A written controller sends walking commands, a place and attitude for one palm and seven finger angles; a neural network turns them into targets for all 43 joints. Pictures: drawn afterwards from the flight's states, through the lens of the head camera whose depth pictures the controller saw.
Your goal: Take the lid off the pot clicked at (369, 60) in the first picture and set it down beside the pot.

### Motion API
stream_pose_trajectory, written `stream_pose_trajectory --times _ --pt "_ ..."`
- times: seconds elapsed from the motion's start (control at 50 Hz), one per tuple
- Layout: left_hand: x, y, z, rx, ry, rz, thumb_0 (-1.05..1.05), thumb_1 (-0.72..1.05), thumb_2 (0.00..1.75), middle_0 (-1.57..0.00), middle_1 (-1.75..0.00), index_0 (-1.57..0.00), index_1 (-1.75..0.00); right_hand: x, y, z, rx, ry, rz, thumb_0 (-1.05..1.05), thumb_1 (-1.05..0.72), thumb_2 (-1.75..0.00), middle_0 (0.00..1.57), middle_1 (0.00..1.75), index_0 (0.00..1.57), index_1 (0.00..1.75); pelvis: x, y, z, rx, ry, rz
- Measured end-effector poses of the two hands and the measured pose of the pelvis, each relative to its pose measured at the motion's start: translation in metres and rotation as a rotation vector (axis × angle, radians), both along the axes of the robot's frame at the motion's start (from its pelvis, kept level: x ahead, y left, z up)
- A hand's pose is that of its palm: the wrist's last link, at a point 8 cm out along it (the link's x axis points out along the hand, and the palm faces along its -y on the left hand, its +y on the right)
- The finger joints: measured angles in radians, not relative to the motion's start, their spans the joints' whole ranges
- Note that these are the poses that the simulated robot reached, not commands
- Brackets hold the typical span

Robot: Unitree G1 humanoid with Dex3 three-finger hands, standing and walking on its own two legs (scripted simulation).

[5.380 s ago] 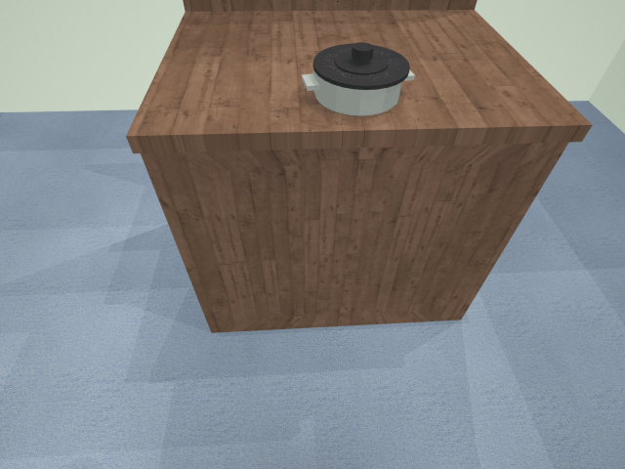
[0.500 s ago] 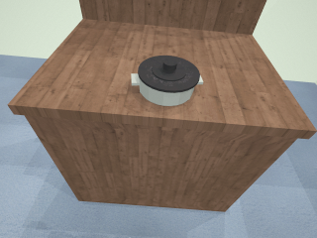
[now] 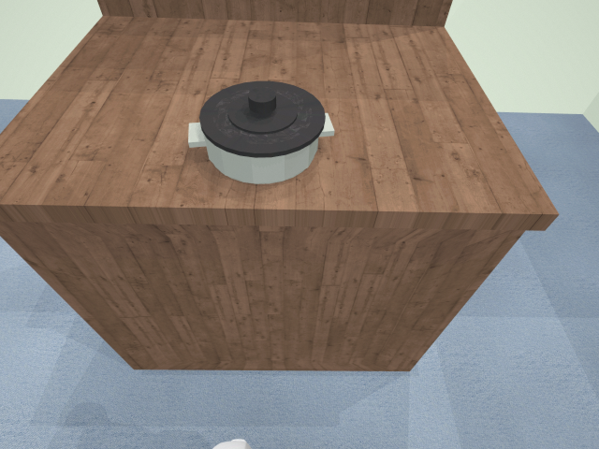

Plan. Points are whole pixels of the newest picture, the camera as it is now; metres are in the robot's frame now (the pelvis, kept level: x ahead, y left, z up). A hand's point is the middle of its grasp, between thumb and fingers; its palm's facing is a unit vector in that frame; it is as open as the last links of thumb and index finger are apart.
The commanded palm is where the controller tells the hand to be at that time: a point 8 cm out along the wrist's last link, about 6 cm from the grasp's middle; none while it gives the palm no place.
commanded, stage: shuffle to correct the standing spot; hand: left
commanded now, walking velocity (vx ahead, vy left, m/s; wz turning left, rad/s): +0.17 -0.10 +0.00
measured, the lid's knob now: (262, 100) +0.58 +0.09 +0.16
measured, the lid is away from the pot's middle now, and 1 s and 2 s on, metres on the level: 0.00 0.00 0.00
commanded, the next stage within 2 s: come to a stop and stand still in 0.36 s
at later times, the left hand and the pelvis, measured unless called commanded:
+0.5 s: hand out of the picture +0.13 +0.15 -0.17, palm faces +0.04 -0.98 -0.17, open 7.3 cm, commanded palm none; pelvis +0.08 -0.04 +0.01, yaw +0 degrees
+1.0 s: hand (200, 445) +0.16 +0.16 -0.19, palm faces +0.02 -0.97 -0.23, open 7.4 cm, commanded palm none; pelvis +0.09 -0.04 -0.02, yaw -1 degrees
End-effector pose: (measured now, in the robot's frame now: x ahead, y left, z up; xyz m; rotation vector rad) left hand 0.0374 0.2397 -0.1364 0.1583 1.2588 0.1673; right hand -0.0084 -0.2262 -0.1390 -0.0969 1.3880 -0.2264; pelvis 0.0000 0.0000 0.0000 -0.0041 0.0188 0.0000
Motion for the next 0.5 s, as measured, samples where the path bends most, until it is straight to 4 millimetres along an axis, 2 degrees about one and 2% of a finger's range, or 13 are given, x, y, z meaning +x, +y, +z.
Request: stream_pose_trajectory --times 0.12,0.22,0.26,0.34,0.44,0.5 --pt "-0.012 -0.029 -0.005 -0.050 0.070 0.020 0.01 0.92 0.90 -0.20 -0.30 -0.19 -0.30 0.047 -0.026 0.013 -0.044 -0.068 0.026 0.01 -0.91 -0.90 0.20 0.30 0.20 0.30 0.022 -0.009 0.005 0.002 -0.013 -0.007" --pt "-0.015 -0.045 -0.026 -0.118 0.143 0.033 0.01 0.91 0.90 -0.20 -0.30 -0.19 -0.30 0.100 -0.025 0.014 -0.083 -0.168 0.064 0.01 -0.91 -0.90 0.20 0.30 0.20 0.30 0.045 -0.009 -0.006 -0.019 -0.027 -0.017" --pt "-0.011 -0.047 -0.036 -0.136 0.169 0.025 0.01 0.91 0.90 -0.20 -0.30 -0.20 -0.30 0.114 -0.022 0.012 -0.090 -0.201 0.071 0.01 -0.91 -0.90 0.20 0.30 0.20 0.30 0.051 -0.011 -0.012 -0.007 -0.037 -0.020" --pt "0.019 -0.048 -0.033 -0.131 0.149 0.017 0.01 0.91 0.90 -0.20 -0.30 -0.20 -0.30 0.121 -0.016 0.016 -0.075 -0.190 0.083 0.01 -0.91 -0.90 0.20 0.30 0.20 0.30 0.060 -0.018 -0.006 0.007 -0.034 -0.010" --pt "0.062 -0.039 -0.014 -0.071 0.073 0.022 0.03 0.94 0.89 -0.20 -0.30 -0.20 -0.30 0.117 -0.032 0.022 -0.071 -0.124 0.081 0.00 -0.94 -0.90 0.20 0.30 0.20 0.30 0.073 -0.031 0.006 0.001 -0.011 -0.003" --pt "0.088 -0.041 -0.003 -0.042 0.033 0.006 0.02 0.94 0.90 -0.20 -0.30 -0.19 -0.30 0.114 -0.044 0.021 -0.052 -0.085 0.077 0.00 -0.94 -0.90 0.20 0.30 0.20 0.30 0.081 -0.042 0.009 -0.006 -0.001 0.000"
